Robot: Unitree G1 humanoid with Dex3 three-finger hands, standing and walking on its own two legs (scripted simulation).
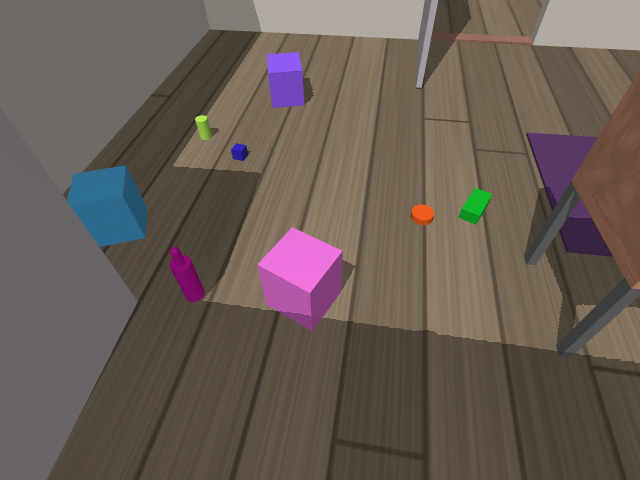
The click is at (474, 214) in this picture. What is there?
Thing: lying carton
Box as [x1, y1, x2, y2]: [458, 188, 492, 224]
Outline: 476,188 473,190 462,207 458,217 475,224 492,194
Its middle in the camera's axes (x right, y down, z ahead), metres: +0.71 -0.17 +1.75
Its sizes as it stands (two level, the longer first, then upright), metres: 0.168 0.082 0.056
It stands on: the floor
